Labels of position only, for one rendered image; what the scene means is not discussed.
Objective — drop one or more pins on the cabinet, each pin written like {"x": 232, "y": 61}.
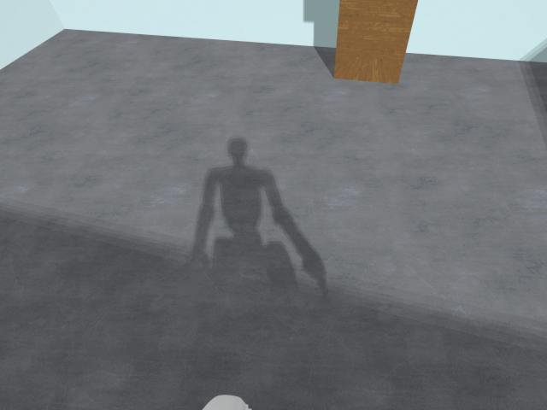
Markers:
{"x": 372, "y": 39}

